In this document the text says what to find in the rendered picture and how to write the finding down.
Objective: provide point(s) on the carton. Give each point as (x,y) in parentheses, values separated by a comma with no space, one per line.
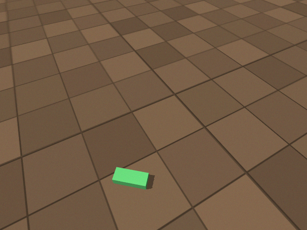
(130,178)

